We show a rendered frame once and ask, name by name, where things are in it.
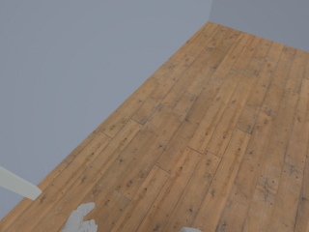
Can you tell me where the robot left hand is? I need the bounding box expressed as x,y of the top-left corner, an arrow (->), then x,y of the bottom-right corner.
63,202 -> 98,232

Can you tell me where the panel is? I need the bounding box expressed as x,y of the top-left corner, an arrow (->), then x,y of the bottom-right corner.
0,166 -> 42,200

